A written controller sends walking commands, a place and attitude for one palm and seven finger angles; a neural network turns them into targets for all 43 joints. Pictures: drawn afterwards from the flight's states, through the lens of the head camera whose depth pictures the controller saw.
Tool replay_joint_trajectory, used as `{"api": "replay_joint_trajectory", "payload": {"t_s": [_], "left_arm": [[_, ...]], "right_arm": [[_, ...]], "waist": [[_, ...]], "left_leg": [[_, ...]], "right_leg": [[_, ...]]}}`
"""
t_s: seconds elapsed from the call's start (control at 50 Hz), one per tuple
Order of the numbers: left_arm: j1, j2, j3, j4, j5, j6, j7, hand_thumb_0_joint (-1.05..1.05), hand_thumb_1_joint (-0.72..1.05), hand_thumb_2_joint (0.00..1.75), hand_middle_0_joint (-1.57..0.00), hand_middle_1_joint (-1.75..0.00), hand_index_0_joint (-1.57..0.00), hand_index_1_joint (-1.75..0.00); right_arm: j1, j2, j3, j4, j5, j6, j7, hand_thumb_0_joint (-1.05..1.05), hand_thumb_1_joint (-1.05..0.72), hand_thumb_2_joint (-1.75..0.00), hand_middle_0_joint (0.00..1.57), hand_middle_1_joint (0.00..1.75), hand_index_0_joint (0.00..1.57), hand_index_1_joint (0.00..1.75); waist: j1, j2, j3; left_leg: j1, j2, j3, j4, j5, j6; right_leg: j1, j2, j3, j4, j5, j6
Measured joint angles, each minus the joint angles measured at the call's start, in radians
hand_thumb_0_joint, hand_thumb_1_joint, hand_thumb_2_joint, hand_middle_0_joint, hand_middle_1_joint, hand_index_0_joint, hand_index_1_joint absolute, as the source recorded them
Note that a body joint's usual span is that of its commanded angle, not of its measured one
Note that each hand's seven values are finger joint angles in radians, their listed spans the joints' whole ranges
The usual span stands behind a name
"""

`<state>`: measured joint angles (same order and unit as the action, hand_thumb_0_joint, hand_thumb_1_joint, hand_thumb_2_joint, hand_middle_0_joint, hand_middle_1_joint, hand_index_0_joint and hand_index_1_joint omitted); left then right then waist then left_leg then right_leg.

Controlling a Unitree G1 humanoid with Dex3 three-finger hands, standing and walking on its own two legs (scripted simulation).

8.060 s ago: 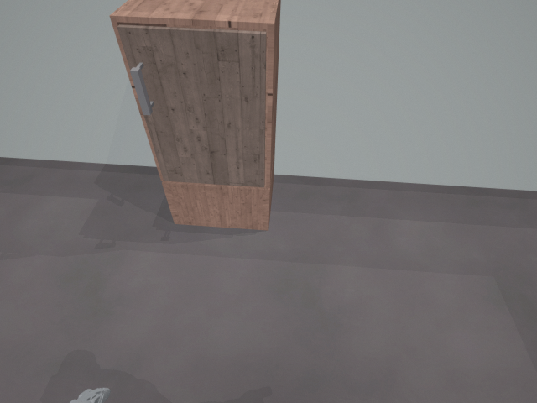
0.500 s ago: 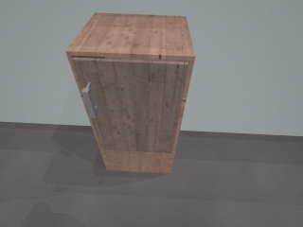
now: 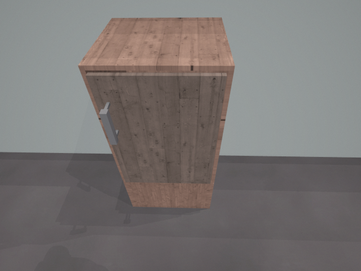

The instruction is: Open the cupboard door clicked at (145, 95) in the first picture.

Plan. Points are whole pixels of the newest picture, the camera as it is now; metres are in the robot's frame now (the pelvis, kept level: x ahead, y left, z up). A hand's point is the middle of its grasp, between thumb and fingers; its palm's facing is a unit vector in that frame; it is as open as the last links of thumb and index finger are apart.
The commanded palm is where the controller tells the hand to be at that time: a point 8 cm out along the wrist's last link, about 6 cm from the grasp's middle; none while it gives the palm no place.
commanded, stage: look again from close up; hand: left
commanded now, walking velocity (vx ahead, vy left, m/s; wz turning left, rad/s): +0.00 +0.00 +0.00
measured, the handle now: (111, 123) +0.57 +0.27 -0.03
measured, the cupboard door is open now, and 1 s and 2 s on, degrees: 0 0 0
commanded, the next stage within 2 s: shuffle to correct the standing spot in 0.18 s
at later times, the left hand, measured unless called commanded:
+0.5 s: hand out of the picture +0.00 +0.17 -0.17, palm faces +0.06 -0.98 -0.20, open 7.3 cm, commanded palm none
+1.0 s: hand out of the picture +0.06 +0.21 -0.18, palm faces +0.04 -0.97 -0.22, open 7.3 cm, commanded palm none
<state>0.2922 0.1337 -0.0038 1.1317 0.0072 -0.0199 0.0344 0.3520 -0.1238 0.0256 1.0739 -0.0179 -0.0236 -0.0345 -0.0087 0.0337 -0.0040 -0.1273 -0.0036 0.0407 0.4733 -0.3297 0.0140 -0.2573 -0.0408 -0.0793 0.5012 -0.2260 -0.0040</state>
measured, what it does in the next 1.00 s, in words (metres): stands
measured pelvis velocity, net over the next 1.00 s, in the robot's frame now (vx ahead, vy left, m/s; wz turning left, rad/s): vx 0.03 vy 0.03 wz -0.01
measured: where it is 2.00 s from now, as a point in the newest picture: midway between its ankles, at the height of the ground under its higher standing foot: outside the picture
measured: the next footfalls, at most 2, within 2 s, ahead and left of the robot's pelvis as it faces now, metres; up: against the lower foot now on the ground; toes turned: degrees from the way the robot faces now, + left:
none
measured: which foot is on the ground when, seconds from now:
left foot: down 0.00-1.00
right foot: down 0.00-1.00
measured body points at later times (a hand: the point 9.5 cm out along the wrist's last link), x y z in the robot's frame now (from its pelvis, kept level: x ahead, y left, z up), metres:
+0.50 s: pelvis +0.01 +0.00 +0.00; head +0.02 -0.01 +0.45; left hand +0.00 +0.22 -0.16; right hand -0.01 -0.22 -0.17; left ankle -0.05 +0.11 -0.74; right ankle +0.03 -0.12 -0.74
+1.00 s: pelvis +0.03 +0.03 -0.01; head +0.05 +0.03 +0.44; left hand +0.06 +0.26 -0.16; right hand +0.02 -0.18 -0.17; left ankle -0.05 +0.11 -0.74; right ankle +0.02 -0.11 -0.73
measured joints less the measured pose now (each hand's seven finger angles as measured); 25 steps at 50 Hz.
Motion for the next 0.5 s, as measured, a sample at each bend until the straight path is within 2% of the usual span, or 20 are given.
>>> {"api": "replay_joint_trajectory", "payload": {"t_s": [0.32,0.5], "left_arm": [[-0.021,0.007,0.008,-0.009,-0.002,0.004,0.002,0.01,0.93,0.90,-0.20,-0.30,-0.20,-0.30],[-0.005,-0.007,0.020,-0.024,0.005,0.013,-0.003,0.00,0.92,0.90,-0.20,-0.30,-0.20,-0.30]], "right_arm": [[-0.020,-0.010,-0.002,0.039,0.003,-0.004,-0.004,0.01,-0.91,-0.90,0.20,0.30,0.20,0.30],[-0.031,-0.032,-0.016,0.025,0.002,0.029,0.002,0.00,-0.91,-0.90,0.20,0.30,0.20,0.30]], "waist": [[0.005,-0.012,0.036],[0.015,-0.012,0.045]], "left_leg": [[0.039,-0.006,0.003,-0.048,0.015,-0.002],[0.000,-0.006,0.001,0.017,-0.017,-0.001]], "right_leg": [[0.023,-0.004,0.004,-0.014,-0.003,0.001],[-0.008,-0.007,0.002,0.035,-0.028,-0.001]]}}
